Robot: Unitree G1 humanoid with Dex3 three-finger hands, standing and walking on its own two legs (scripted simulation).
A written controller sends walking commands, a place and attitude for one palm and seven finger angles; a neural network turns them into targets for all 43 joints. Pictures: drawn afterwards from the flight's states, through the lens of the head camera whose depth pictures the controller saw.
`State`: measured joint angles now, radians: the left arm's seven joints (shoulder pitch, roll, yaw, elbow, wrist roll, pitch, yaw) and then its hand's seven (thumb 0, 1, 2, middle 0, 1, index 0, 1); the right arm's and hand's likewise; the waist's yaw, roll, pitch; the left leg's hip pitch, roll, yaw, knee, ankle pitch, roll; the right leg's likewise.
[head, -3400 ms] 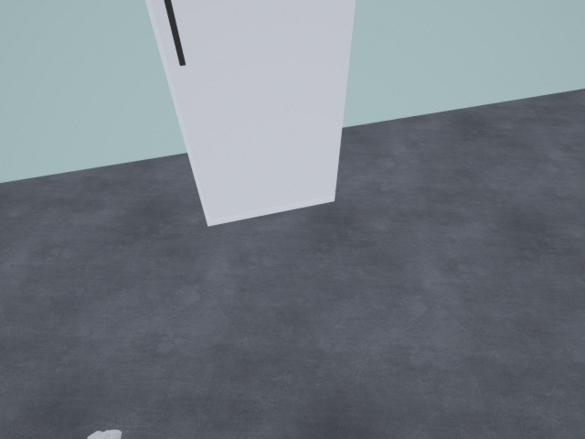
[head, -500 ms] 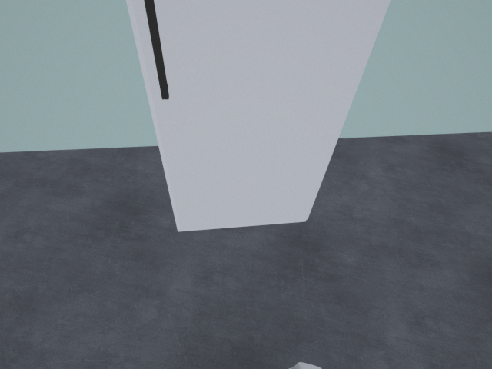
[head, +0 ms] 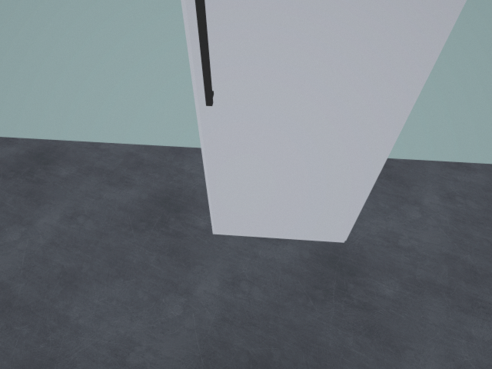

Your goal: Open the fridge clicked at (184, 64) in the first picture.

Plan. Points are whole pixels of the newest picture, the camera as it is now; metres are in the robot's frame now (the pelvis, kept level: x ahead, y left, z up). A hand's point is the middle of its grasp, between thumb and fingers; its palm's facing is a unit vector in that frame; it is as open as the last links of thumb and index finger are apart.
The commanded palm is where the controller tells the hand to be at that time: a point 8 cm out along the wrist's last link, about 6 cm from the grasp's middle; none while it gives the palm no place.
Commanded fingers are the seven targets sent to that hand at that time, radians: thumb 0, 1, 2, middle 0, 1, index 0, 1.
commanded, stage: take the last steps up to it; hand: left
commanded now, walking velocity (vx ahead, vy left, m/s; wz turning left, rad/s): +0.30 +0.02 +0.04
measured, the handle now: (205, 42) +0.75 +0.17 +0.18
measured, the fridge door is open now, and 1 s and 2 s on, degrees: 0 0 0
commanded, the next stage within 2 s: come to a stop and stand still in 0.72 s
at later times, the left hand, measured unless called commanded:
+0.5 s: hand (160, 338) +0.20 +0.19 -0.18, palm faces +0.01 -0.98 -0.21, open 7.3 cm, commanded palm none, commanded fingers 0.00 0.90 0.90 -0.20 -0.30 -0.20 -0.30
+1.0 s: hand (168, 320) +0.24 +0.19 -0.20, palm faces +0.10 -0.99 -0.13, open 7.3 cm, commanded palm none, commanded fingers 0.00 0.90 0.90 -0.20 -0.30 -0.20 -0.30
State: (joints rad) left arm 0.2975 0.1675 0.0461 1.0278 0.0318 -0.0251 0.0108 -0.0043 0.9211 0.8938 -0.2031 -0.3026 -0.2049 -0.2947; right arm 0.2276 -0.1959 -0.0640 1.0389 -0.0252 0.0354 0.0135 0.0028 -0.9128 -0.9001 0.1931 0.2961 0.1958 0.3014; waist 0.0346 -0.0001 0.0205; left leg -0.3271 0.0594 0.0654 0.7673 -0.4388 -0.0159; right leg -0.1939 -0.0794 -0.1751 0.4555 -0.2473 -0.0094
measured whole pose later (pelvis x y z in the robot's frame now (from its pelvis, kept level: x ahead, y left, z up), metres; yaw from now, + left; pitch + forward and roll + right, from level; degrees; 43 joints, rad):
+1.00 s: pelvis +0.27 +0.03 -0.01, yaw +0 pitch -2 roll -1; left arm 0.32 0.15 0.02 1.13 0.01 0.01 0.03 0.00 0.92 0.89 -0.20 -0.30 -0.20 -0.29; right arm 0.15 -0.13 -0.01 1.06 -0.02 -0.03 -0.03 0.00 -0.92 -0.90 0.19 0.30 0.20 0.30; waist 0.05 -0.05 0.05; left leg -0.30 0.05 0.15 0.54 -0.21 0.05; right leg -0.16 -0.05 -0.10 0.60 -0.44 0.03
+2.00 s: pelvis +0.21 +0.04 -0.02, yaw -1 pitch -2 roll -1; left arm 0.33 0.22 0.02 0.97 0.02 0.02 0.03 0.00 0.91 0.89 -0.20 -0.30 -0.20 -0.29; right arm 0.24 -0.17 -0.01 0.90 -0.02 -0.01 -0.02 0.00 -0.91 -0.90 0.20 0.30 0.20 0.30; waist 0.02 0.00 -0.02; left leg -0.21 0.00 0.07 0.63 -0.38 0.04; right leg -0.25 -0.11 -0.03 0.60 -0.31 0.07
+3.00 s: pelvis +0.15 +0.01 -0.01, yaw +0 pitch -2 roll +0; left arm 0.32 0.16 0.01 1.04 0.02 0.01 0.03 0.00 0.91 0.89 -0.20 -0.30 -0.20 -0.29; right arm 0.31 -0.16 -0.02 1.07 -0.02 0.01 -0.01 0.00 -0.91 -0.90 0.20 0.30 0.20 0.30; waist 0.00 -0.01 0.02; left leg -0.26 0.02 0.04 0.50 -0.21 0.00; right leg -0.28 -0.07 -0.06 0.47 -0.15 0.04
